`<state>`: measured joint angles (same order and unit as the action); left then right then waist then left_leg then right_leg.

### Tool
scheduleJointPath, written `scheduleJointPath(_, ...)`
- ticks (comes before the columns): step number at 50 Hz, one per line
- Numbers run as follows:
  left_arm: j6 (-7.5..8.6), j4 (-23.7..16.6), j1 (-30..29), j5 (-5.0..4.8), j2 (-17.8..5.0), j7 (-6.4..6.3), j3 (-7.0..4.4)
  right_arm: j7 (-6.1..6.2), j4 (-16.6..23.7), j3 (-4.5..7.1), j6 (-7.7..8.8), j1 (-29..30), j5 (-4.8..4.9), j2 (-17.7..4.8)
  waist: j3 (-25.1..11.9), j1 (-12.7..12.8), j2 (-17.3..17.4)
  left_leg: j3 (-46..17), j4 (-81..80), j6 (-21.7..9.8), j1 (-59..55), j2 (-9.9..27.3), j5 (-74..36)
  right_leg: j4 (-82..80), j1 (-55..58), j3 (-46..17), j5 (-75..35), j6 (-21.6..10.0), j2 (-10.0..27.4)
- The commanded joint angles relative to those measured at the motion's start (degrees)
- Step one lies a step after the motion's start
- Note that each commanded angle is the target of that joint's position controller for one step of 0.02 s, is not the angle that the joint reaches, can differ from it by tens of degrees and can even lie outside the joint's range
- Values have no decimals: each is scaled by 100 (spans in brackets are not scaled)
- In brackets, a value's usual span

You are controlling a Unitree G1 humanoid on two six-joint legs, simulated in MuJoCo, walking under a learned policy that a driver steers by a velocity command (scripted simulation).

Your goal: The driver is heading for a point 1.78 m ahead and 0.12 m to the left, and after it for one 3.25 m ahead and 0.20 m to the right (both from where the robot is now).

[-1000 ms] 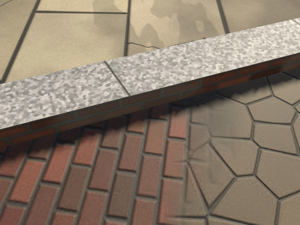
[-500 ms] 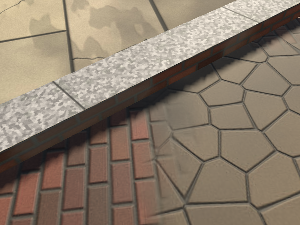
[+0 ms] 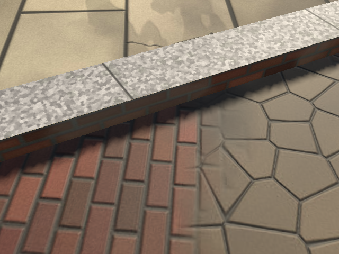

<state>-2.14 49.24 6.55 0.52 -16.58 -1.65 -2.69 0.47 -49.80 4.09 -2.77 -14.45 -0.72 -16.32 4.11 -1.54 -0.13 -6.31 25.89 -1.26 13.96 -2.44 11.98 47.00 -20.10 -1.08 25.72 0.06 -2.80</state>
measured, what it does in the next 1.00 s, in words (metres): walks ahead: right foot, then left foot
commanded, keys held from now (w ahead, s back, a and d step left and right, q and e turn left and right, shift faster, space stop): q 0.06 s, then w+q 0.32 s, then w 0.18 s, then w+e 0.44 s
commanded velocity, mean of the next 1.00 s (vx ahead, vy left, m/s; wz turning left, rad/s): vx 0.35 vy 0.00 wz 0.18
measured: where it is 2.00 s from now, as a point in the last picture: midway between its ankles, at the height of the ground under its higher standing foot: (132, 187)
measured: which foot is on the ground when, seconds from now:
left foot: down 0.00-0.10, up 0.12-0.56, down 0.58-1.00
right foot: up 0.00-0.08, down 0.10-0.60, up 0.62-1.00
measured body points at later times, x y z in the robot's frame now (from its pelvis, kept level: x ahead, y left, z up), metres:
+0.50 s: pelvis +0.07 +0.02 +0.00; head +0.09 +0.02 +0.45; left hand -0.01 +0.28 -0.13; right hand +0.30 -0.18 -0.11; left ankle +0.11 +0.17 -0.71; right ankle +0.00 -0.12 -0.74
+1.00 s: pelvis +0.29 +0.14 -0.01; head +0.32 +0.16 +0.44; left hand +0.39 +0.40 -0.14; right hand +0.30 -0.11 -0.15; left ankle +0.14 +0.17 -0.74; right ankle +0.47 +0.06 -0.70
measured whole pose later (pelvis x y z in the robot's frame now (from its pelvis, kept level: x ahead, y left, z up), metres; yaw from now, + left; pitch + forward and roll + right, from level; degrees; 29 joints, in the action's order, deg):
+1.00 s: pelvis +0.29 +0.14 -0.01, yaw +8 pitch +1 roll +1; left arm 0.6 48.6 7.3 1.8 -13.8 3.8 -2.2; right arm 1.0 -55.0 1.1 5.4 -23.5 -1.0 -11.7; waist 3.1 -1.6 -1.9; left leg 12.8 10.5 -3.4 -7.0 -3.6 18.9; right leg 43.4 -37.8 4.5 1.0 -3.7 2.6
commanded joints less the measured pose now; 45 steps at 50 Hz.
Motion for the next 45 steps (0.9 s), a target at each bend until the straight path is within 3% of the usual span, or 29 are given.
scheduleJointPath(1, 111, -399, 34, -52, -309, -20, -27, -24, 310, 264, -9, 96, 7, -966, -630, -31, 948, -1496, -603, -1005, -577, 1211, -1600, -770, 62, -4, -106, 68, -65)
scheduleJointPath(3, 145, -351, 452, -59, -348, -65, -37, -64, 387, 292, -53, 394, 24, -1010, -682, 162, 998, -1610, -440, -799, -254, 1076, -1521, -1738, 728, 54, -522, 22, -148)
scheduleJointPath(4, 185, -270, 845, -14, -364, -87, -48, -72, 436, 291, -69, 549, 71, -973, -802, 377, 853, -1569, -313, -585, 151, 837, -419, -2611, 1406, 85, -884, -33, -149)
scheduleJointPath(5, 221, -243, 1051, 62, -752, -134, -137, -75, 536, 231, -60, 508, 88, -692, -750, 382, -27, -1173, 333, -275, 1045, 305, 1284, -3419, 2043, -851, -64, -219, 664)
scheduleJointPath(6, 212, -408, 987, 104, -1477, -125, -286, -60, 705, 123, -30, 431, 106, -238, -736, 381, -1594, 3, 1829, -55, 2169, -737, 2262, -4130, 2296, -2968, 1708, -739, 2258)
scheduleJointPath(7, 209, -437, 739, 252, -1483, -83, -292, -38, 720, 184, -9, 641, -98, -708, -284, 329, -1075, -146, 2678, -101, 2309, -216, 1816, -4306, 1337, -3210, 2095, -1101, 2593)
scheduleJointPath(8, 239, -518, 458, 228, -1081, -76, -192, -103, 670, 248, 19, 619, -89, -855, -39, 110, -698, -236, 3065, -150, 2170, -40, 1392, -4278, 1011, -2910, 2037, -1122, 2339)
scheduleJointPath(9, 280, -565, 223, 149, -808, -76, -126, -185, 550, 259, 38, 417, -101, -827, 109, -57, -602, -108, 3314, -92, 2189, 49, 1004, -4265, 1009, -2297, 1574, -972, 1985)
scheduleJointPath(10, 334, -601, 188, 106, -726, -84, -102, -257, 475, 254, 48, 295, -141, -787, 13, -87, -700, 53, 3543, -10, 2220, 94, 732, -4237, 1233, -1800, 1081, -865, 1734)
scheduleJointPath(12, 439, -551, 537, 87, -672, -76, -96, -370, 458, 208, 62, 360, -167, -677, -44, 95, -649, 233, 3759, 104, 2445, 204, 469, -4179, 1601, -1210, 414, -856, 1572)
scheduleJointPath(16, 582, -315, 1315, 103, -753, 18, -170, -501, 710, 145, 82, 949, -146, -537, 63, 460, -565, 283, 3322, 248, 2979, 321, 186, -4151, 2253, -787, -121, -933, 1765)
scheduleJointPath(20, 647, -214, 1547, 125, -745, 69, -194, -565, 904, 84, 119, 1339, -155, -424, 207, 599, -582, 405, 2577, 257, 2946, 447, 44, -4171, 2285, -398, -466, -1011, 1938)
scheduleJointPath(23, 702, -98, 1632, 151, -707, 132, -184, -586, 1046, -12, 191, 1614, -151, -264, 300, 619, -684, 673, 1686, 91, 2321, 440, 79, -4058, 1945, 50, -951, -965, 1885)
scheduleJointPath(26, 680, 69, 1786, 129, -784, 175, -201, -543, 1111, -63, 250, 1663, -178, -260, 286, 587, -840, 1138, 1009, -209, 1442, 292, 442, -3780, 1690, 287, -1936, -945, 1913)
scheduleJointPath(27, 650, 128, 1804, 102, -833, 188, -210, -506, 1081, -58, 281, 1493, -185, -276, 222, 469, -830, 1241, 826, -339, 1066, 188, 494, -3551, 1651, 319, -2552, -944, 1969)
scheduleJointPath(28, 622, 164, 1721, 61, -867, 193, -208, -451, 938, -34, 334, 1027, -198, -289, 20, 173, -691, 1320, 467, -467, 385, 9, 348, -2944, 1568, 517, -3570, -886, 1895)
scheduleJointPath(29, 598, 219, 1739, 15, -765, 203, -156, -368, 600, 35, 422, 134, -239, -386, -501, -243, -275, 1302, 39, -577, -882, -156, 30, -1757, 1252, 847, -4387, -763, 1602)
scheduleJointPath(30, 598, 85, 1651, 1, -552, 223, -56, -262, 334, 153, 491, -947, -338, -770, -1306, -715, 342, 197, -233, -744, -2412, 796, 898, -175, 247, 1026, -3215, -578, 1274)
scheduleJointPath(31, 619, -269, 1715, -20, 93, 294, 84, -160, 295, 281, 528, -1433, -296, -1545, -1771, -647, 1866, -2696, -1059, -1224, -3485, 2642, 1662, 1678, -1659, 928, 508, -319, 281)
scheduleJointPath(32, 581, -161, 1382, 12, -517, 219, -87, -100, 291, 272, 535, -1240, -153, -1450, -1438, -703, 839, -2871, -1218, -1236, -2848, 2633, 1153, 2352, -1953, -248, 308, -450, 293)
scheduleJointPath(33, 612, -175, 1267, -67, -509, 249, -117, -76, 310, 161, 547, -753, -140, -1113, -812, -389, 569, -1828, -1130, -1068, -2233, 2380, 581, 2346, -1952, -469, -230, -552, 526)
scheduleJointPath(34, 634, -60, 1373, -96, -424, 278, -97, -96, 354, 46, 585, -335, -133, -697, -495, -133, 426, -1105, -1280, -856, -1640, 2062, -81, 2012, -1671, -383, -655, -551, 716)
scheduleJointPath(36, 483, 179, 1628, 69, -308, 308, -105, -78, 381, -89, 685, 36, -81, -281, -290, 142, 636, -223, -1535, -563, -1168, 1623, -640, 1720, -1317, -244, -1027, -435, 818)
scheduleJointPath(39, 346, 202, 1537, 81, -101, 405, -112, -56, 192, -101, 839, -273, -43, -290, -184, 242, 503, 404, -1632, -511, -1082, 1544, -1869, 1817, -1461, -175, -1386, -354, 716)
scheduleJointPath(45, 336, -229, 282, 110, 78, 510, -32, 7, -82, -160, 907, -654, -37, -152, 231, 128, 407, 1309, -1803, -452, -1185, 1404, -2696, 695, -2140, 174, -2449, -262, 649)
